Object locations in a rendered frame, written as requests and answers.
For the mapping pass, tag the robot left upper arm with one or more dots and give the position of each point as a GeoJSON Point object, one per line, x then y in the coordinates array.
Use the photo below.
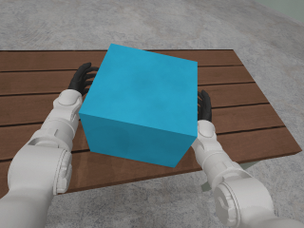
{"type": "Point", "coordinates": [39, 173]}

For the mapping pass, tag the robot left forearm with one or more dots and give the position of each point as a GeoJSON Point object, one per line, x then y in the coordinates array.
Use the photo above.
{"type": "Point", "coordinates": [60, 126]}

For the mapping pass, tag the robot right upper arm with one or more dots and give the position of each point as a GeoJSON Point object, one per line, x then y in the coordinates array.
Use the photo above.
{"type": "Point", "coordinates": [245, 203]}

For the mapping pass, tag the carton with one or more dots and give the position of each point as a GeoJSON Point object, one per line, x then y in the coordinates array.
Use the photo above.
{"type": "Point", "coordinates": [142, 106]}

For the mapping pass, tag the table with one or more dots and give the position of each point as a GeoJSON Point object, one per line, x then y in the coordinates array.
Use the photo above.
{"type": "Point", "coordinates": [247, 126]}

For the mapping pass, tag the robot left hand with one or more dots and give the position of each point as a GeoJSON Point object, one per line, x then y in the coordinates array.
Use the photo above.
{"type": "Point", "coordinates": [79, 80]}

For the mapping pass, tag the robot right forearm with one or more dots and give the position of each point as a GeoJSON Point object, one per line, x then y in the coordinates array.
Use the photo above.
{"type": "Point", "coordinates": [214, 161]}

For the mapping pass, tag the robot right hand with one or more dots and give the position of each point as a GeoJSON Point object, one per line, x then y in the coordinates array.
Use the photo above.
{"type": "Point", "coordinates": [205, 108]}

